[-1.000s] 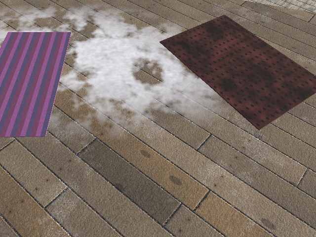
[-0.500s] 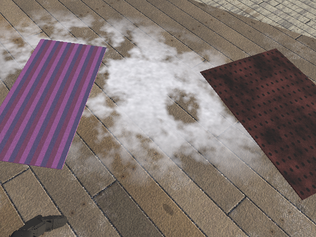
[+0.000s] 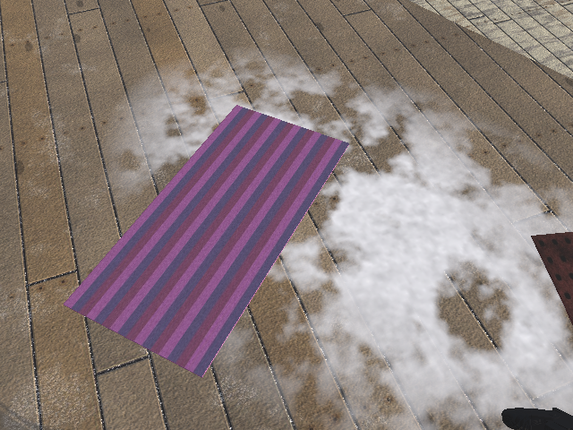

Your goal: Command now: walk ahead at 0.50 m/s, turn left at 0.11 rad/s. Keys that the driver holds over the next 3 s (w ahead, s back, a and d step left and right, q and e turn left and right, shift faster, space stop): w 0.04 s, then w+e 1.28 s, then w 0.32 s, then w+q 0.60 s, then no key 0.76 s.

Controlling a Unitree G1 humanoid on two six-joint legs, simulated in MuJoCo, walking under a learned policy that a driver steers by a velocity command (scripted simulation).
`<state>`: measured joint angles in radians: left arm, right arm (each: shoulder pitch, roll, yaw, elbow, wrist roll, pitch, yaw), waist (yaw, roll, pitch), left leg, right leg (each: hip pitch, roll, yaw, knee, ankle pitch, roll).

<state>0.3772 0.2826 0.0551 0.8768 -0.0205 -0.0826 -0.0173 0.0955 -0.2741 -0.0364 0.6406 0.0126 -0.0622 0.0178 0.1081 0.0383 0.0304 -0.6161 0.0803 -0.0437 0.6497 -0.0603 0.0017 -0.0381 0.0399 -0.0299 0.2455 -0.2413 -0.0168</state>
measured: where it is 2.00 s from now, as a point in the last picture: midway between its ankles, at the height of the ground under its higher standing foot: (485, 247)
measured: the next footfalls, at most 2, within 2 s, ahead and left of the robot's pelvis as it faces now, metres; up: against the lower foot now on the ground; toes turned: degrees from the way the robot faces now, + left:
left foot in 0.12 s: +0.24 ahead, +0.14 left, +0.00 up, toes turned +0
right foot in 0.64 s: +0.49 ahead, -0.14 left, +0.00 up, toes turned -20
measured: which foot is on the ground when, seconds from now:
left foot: up 0.00-0.10, down 0.12-0.66, up 0.68-1.00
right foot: down 0.00-0.14, up 0.16-0.62, down 0.64-1.00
